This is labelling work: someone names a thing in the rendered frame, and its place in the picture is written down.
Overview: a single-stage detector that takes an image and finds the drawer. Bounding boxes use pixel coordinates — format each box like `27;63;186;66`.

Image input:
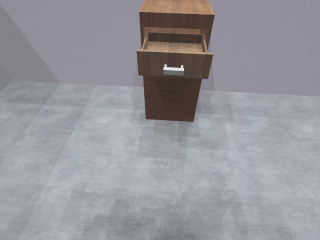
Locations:
136;32;214;79

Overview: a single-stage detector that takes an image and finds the handle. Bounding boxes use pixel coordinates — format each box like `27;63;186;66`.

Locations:
163;64;184;76

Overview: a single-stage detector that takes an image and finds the cabinet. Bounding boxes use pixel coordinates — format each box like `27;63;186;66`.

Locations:
139;0;215;122

